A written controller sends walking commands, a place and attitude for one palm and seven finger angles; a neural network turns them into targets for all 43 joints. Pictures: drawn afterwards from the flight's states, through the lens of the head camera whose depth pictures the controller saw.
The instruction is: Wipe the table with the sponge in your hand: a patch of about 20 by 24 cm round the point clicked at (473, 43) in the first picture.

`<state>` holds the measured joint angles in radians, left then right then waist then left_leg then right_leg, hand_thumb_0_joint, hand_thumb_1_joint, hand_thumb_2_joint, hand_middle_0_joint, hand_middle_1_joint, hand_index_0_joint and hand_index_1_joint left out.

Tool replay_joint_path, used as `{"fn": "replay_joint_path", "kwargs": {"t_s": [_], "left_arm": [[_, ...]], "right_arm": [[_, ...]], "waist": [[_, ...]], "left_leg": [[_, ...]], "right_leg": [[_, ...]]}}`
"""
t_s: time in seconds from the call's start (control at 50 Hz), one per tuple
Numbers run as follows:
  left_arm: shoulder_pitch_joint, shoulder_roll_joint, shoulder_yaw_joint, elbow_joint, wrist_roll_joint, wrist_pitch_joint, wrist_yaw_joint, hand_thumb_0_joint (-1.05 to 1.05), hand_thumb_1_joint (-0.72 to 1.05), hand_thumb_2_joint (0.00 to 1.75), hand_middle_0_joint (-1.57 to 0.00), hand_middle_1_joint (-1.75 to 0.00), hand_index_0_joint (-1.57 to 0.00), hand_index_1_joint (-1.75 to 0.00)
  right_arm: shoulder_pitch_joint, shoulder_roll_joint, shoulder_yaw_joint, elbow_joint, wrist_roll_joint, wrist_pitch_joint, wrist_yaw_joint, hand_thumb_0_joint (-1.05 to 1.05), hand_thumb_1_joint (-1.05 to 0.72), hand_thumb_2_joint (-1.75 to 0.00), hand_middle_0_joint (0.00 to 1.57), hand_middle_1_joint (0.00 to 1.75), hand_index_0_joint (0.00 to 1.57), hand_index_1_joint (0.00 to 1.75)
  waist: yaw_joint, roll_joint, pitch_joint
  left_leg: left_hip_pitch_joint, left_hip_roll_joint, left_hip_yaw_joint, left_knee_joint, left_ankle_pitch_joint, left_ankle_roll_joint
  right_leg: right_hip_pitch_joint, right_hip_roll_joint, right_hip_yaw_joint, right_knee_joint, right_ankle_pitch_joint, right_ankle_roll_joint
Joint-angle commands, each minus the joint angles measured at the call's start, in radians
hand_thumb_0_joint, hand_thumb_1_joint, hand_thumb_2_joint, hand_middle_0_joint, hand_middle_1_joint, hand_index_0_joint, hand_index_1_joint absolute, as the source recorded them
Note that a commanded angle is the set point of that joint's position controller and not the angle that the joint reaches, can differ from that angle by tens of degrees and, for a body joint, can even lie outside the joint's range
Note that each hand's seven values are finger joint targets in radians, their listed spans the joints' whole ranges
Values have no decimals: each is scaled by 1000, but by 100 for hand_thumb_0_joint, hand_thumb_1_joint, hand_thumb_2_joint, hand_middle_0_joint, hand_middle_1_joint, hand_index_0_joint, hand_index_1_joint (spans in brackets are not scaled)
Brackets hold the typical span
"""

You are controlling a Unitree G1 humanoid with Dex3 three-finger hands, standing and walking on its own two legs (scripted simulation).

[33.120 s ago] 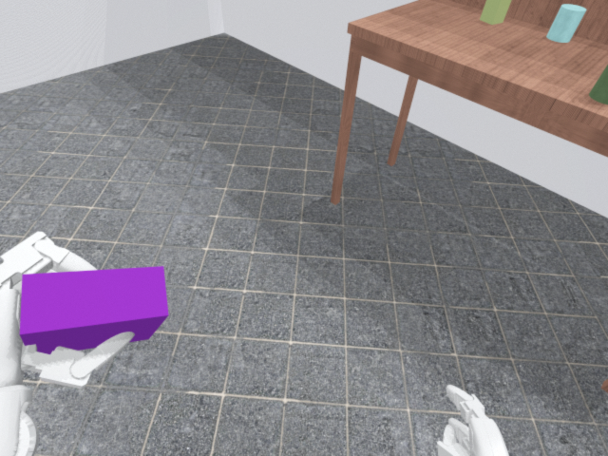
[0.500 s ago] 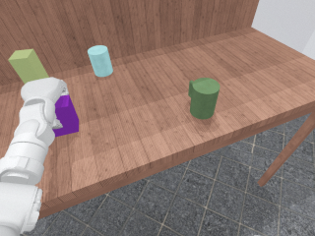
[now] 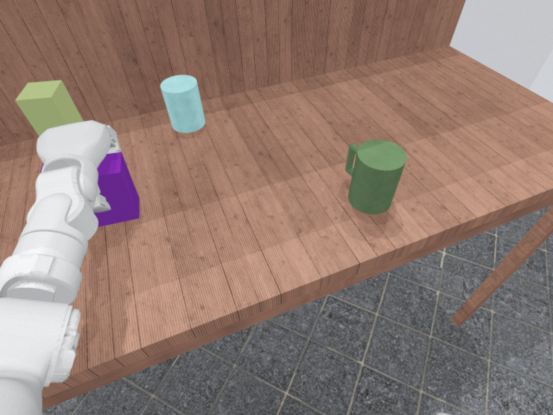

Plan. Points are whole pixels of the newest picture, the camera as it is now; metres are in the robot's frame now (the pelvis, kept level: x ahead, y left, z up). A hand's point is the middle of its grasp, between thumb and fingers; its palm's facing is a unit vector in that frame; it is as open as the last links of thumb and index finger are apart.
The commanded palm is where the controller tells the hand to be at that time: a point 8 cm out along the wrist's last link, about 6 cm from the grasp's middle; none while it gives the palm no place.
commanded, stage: slide back across to the first lane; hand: left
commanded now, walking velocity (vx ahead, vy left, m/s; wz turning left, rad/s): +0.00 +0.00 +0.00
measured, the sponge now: (98, 200) +0.41 +0.31 +0.09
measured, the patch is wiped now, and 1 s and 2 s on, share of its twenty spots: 1.00 1.00 1.00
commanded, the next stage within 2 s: wipe back along the first lane in 0.44 s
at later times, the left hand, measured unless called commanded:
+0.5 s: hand (39, 185) +0.39 +0.36 +0.14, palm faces -0.08 -0.02 -1.00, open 9.3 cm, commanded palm +0.37 +0.36 +0.19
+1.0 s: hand (34, 204) +0.36 +0.35 +0.14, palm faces -0.01 -0.02 -1.00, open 9.3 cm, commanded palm +0.33 +0.34 +0.17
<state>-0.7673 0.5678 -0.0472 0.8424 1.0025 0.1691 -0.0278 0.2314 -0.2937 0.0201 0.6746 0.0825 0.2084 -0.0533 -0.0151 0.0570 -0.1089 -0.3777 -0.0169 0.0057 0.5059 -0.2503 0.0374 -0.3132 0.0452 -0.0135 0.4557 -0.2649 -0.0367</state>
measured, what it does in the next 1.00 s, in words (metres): stands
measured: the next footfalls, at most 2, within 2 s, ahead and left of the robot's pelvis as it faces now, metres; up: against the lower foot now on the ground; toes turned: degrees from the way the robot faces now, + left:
none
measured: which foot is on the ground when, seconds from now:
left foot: down 0.00-1.00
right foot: down 0.00-1.00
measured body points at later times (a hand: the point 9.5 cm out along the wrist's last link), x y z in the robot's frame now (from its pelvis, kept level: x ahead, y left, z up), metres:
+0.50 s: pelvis +0.02 +0.01 +0.00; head +0.04 +0.00 +0.45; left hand +0.39 +0.36 +0.20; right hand +0.18 -0.24 -0.11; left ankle +0.00 +0.10 -0.74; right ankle -0.03 -0.10 -0.74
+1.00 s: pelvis +0.01 +0.02 +0.00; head +0.02 +0.00 +0.45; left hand +0.36 +0.35 +0.19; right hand +0.18 -0.23 -0.11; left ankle +0.00 +0.10 -0.74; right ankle -0.03 -0.10 -0.74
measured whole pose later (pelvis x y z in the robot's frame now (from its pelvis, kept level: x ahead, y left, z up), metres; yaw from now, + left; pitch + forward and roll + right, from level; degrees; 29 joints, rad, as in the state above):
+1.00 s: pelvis +0.01 +0.02 +0.00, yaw +1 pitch +4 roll -1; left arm -0.47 0.64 0.02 0.43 0.93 0.22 -0.11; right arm 0.16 -0.30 0.03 0.62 0.08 0.20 -0.03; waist 0.03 0.07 -0.06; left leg -0.31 -0.05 -0.01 0.48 -0.25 0.06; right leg -0.23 0.02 -0.03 0.42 -0.26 -0.01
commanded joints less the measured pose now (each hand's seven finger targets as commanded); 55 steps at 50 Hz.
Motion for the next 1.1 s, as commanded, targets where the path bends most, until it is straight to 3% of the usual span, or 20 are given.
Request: {"fn": "replay_joint_path", "kwargs": {"t_s": [0.0, 0.16, 0.22, 0.26, 0.32, 0.36, 0.42, 0.5, 0.58, 0.66, 0.72, 0.76, 0.82, 0.86, 0.88, 0.92, 0.96, 1.02, 1.06, 1.08], "left_arm": [[-280, 308, 69, -139, 39, 48, 36, 0, 10, 130, -120, -160, -120, -160], [-283, 393, 114, -260, 30, 86, -11, 0, 10, 130, -120, -160, -120, -160], [-275, 377, 89, -268, 26, 89, -40, 0, 10, 130, -120, -160, -120, -160], [-266, 423, 130, -321, 12, 70, -62, 0, 10, 130, -120, -160, -120, -160], [-230, 358, 88, -368, -6, 43, -91, 0, 10, 130, -120, -160, -120, -160], [-224, 408, 136, -382, -11, 18, -104, 0, 10, 130, -120, -160, -120, -160], [-186, 387, 128, -399, -14, 0, -113, 0, 10, 130, -120, -160, -120, -160], [-187, 459, 190, -399, -14, -16, -107, 0, 10, 130, -120, -160, -120, -160], [-138, 373, 136, -436, -19, -23, -110, 0, 10, 130, -120, -160, -120, -160], [-47, 394, 174, -491, -35, -19, -106, 0, 10, 130, -120, -160, -120, -160], [-25, 325, 123, -490, -46, 0, -104, 0, 10, 130, -120, -160, -120, -160], [6, 353, 154, -495, -54, 12, -97, 0, 10, 130, -120, -160, -120, -160], [2, 290, 94, -492, -49, 31, -96, 0, 10, 130, -120, -160, -120, -160], [41, 315, 126, -527, -54, 36, -91, 0, 10, 130, -120, -160, -120, -160], [76, 293, 113, -528, -56, 43, -90, 0, 10, 130, -120, -160, -120, -160], [85, 274, 92, -488, -55, 56, -93, 0, 10, 130, -120, -160, -120, -160], [99, 318, 134, -501, -59, 62, -91, 0, 10, 130, -120, -160, -120, -160], [126, 269, 89, -516, -59, 73, -95, 0, 10, 130, -120, -160, -120, -160], [158, 308, 130, -529, -59, 73, -95, 0, 10, 130, -120, -160, -120, -160], [190, 253, 89, -536, -63, 79, -96, 0, 10, 130, -120, -160, -120, -160]], "right_arm": [[-97, -148, -46, -132, -3, -37, 3, 0, -90, -90, 20, 30, 20, 30], [-142, -150, -39, -154, 3, -46, 5, 0, -90, -90, 20, 30, 20, 30], [-136, -149, -38, -157, 2, -50, 4, 0, -90, -90, 20, 30, 20, 30], [-145, -151, -37, -171, 1, -54, 2, 0, -90, -90, 20, 30, 20, 30], [-134, -146, -42, -175, -1, -59, 3, 0, -90, -90, 20, 30, 20, 30], [-132, -151, -43, -176, -3, -63, 1, 0, -90, -90, 20, 30, 20, 30], [-123, -149, -46, -170, -5, -59, 3, 0, -90, -90, 20, 30, 20, 30], [-117, -156, -45, -161, -12, -59, 0, 0, -90, -90, 20, 30, 20, 30], [-130, -152, -48, -169, -13, -61, 9, 0, -90, -90, 20, 30, 20, 30], [-151, -154, -47, -188, -12, -58, 19, 0, -90, -90, 20, 30, 20, 30], [-153, -152, -46, -185, -11, -52, 23, 0, -90, -90, 20, 30, 20, 30], [-176, -157, -44, -194, -7, -52, 22, 0, -90, -90, 20, 30, 20, 30], [-175, -151, -41, -191, -5, -51, 21, 0, -90, -90, 20, 30, 20, 30], [-194, -154, -40, -204, -4, -56, 22, 0, -90, -90, 20, 30, 20, 30], [-186, -147, -41, -206, -6, -58, 22, 0, -90, -90, 20, 30, 20, 30], [-188, -149, -37, -196, -3, -52, 19, 0, -90, -90, 20, 30, 20, 30], [-205, -154, -33, -204, -2, -54, 19, 0, -90, -90, 20, 30, 20, 30], [-203, -147, -32, -207, -1, -54, 19, 0, -90, -90, 20, 30, 20, 30], [-218, -149, -28, -216, -1, -57, 23, 0, -90, -90, 20, 30, 20, 30], [-216, -140, -28, -221, -1, -58, 24, 0, -90, -90, 20, 30, 20, 30]], "waist": [[34, -33, -214], [40, -13, -233], [31, 3, -231], [37, 17, -252], [24, 25, -257], [28, 8, -255], [27, 12, -250], [38, 10, -271], [36, 32, -280], [53, 41, -291], [43, 15, -243], [52, 4, -224], [42, -9, -195], [57, -12, -206], [61, -13, -221], [48, -32, -160], [59, -39, -150], [54, -26, -135], [67, -16, -139], [67, -20, -142]], "left_leg": [[145, -13, -19, -48, 270, 23], [181, -13, -32, -64, 325, 28], [209, -14, -34, -58, 341, 29], [227, -14, -42, -55, 376, 30], [281, -9, -44, -38, 436, 33], [284, -5, -54, -37, 463, 33], [303, -4, -53, -24, 521, 29], [302, -6, -49, -16, 556, 26], [324, 2, -56, -8, 598, 19], [312, 2, -59, -7, 591, 15], [291, 4, -65, -22, 514, 13], [273, 3, -63, -35, 445, 18], [255, 1, -64, -46, 394, 15], [255, 0, -66, -48, 380, 19], [258, -3, -62, -45, 389, 21], [226, -3, -56, -54, 330, 19], [213, -1, -61, -63, 293, 22], [207, -7, -52, -58, 287, 21], [203, -2, -61, -61, 279, 19], [203, -7, -56, -60, 280, 19]], "right_leg": [[107, 3, 4, -57, 279, -42], [162, -1, 1, -67, 312, -49], [153, 2, -6, -70, 311, -47], [170, -1, -1, -71, 338, -51], [140, 1, -10, -77, 360, -45], [139, 1, -8, -78, 372, -49], [124, 1, -14, -75, 394, -44], [146, 0, -11, -68, 428, -48], [119, -1, -15, -64, 413, -46], [138, -1, -8, -60, 414, -49], [100, 1, -23, -68, 343, -43], [107, 2, -16, -71, 309, -47], [92, 1, -27, -74, 273, -44], [113, 2, -16, -72, 271, -50], [128, 1, -21, -66, 275, -47], [104, 2, -24, -75, 248, -43], [111, 3, -14, -77, 226, -48], [111, 2, -21, -75, 226, -44], [118, 5, -13, -69, 215, -51], [125, 4, -22, -65, 212, -46]]}}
